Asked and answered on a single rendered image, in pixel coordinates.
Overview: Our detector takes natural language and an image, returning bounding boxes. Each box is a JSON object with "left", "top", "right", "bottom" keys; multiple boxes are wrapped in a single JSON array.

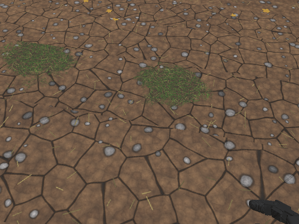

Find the right robot hand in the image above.
[{"left": 249, "top": 200, "right": 299, "bottom": 224}]

